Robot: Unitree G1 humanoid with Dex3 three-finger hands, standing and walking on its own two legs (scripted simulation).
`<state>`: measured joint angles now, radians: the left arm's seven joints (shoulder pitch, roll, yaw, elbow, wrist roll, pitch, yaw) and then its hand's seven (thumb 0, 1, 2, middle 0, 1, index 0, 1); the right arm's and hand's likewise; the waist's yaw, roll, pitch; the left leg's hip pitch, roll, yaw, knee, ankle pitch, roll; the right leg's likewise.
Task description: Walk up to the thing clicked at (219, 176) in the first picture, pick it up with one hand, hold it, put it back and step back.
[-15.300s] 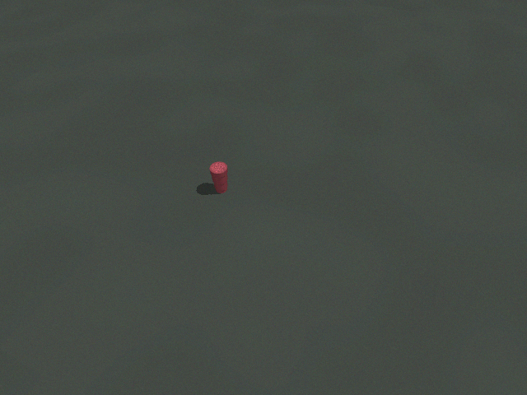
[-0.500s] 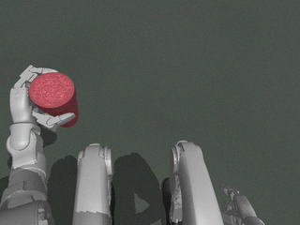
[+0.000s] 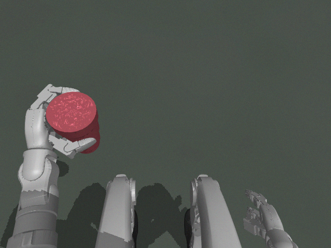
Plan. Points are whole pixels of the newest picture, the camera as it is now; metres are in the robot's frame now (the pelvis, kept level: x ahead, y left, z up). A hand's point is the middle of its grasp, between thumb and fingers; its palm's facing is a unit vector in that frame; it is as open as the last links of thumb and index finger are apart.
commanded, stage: lift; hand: left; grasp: from the side
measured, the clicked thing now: (80, 129) +0.38 +0.20 +0.00
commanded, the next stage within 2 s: hold in 1.42 s
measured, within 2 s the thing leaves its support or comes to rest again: neither
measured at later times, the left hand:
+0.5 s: hand (35, 89) +0.37 +0.20 +0.17, palm faces +0.10 -0.99 -0.04, open 11.7 cm
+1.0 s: hand (16, 51) +0.38 +0.19 +0.24, palm faces +0.09 -1.00 -0.02, open 11.7 cm
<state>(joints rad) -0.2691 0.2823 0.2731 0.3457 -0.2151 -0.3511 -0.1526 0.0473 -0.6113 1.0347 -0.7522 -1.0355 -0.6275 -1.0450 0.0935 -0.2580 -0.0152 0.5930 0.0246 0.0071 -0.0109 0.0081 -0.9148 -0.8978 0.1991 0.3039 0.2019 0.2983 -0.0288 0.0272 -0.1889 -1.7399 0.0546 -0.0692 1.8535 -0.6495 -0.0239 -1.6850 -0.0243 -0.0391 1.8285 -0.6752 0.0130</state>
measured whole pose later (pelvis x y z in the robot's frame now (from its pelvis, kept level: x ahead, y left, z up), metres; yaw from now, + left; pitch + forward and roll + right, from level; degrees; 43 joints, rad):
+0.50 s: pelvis +0.03 +0.01 +0.14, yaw +2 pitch +20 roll -3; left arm -0.12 0.25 0.18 0.32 -0.20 -0.30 -0.10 0.05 -0.61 1.04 -0.75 -1.04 -0.63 -1.04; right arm 0.20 -0.24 0.00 0.61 0.04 -0.04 -0.03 0.01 -0.91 -0.90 0.20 0.30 0.20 0.30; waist -0.04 0.03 -0.16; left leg -1.15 0.05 -0.04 1.36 -0.55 -0.01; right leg -1.09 -0.03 -0.05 1.32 -0.57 0.02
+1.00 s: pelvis +0.05 +0.01 +0.19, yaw +2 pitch +12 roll -2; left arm -0.12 0.21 0.15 0.37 -0.18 -0.33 -0.10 0.04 -0.61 1.04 -0.75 -1.05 -0.62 -1.05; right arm 0.23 -0.22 -0.01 0.63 0.02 -0.04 -0.03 0.01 -0.92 -0.90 0.20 0.30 0.20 0.30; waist -0.03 0.02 -0.09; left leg -0.82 0.05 -0.01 1.07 -0.47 -0.02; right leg -0.77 -0.03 -0.04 1.04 -0.48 0.02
